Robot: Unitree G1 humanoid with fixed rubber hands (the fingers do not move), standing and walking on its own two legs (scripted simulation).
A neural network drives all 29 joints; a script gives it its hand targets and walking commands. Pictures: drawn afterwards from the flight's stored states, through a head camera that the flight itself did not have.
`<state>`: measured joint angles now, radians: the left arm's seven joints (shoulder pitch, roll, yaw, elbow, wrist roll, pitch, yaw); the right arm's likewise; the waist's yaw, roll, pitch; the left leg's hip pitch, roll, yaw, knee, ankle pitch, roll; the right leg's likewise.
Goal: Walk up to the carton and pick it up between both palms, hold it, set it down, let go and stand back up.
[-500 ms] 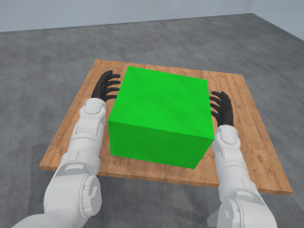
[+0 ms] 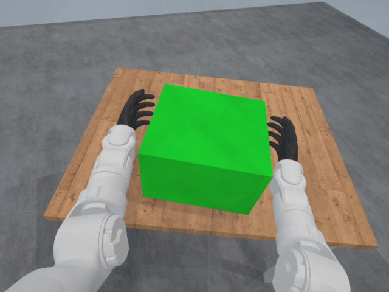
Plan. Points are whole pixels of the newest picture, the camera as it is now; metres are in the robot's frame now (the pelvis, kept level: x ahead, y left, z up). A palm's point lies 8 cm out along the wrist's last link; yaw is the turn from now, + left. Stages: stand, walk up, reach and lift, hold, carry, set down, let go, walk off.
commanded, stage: set down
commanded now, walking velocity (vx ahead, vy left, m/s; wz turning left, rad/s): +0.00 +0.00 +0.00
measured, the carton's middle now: (205, 147) +0.43 -0.05 +0.03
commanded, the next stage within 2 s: none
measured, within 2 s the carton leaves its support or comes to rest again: rests again in 1.66 s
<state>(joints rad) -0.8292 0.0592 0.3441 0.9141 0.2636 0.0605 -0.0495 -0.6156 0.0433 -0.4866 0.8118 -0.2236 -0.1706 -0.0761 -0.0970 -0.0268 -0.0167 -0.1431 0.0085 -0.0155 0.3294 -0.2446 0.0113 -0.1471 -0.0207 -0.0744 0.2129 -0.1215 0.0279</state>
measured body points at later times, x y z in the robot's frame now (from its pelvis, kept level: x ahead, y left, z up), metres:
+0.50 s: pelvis +0.00 +0.00 +0.00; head +0.05 +0.02 +0.45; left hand +0.46 +0.11 +0.08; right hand +0.38 -0.22 +0.06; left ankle -0.05 +0.11 -0.75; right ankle -0.01 -0.14 -0.75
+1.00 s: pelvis +0.00 +0.00 +0.00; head +0.06 +0.01 +0.44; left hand +0.47 +0.11 +0.06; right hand +0.39 -0.23 +0.05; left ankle -0.05 +0.10 -0.75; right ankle -0.01 -0.13 -0.75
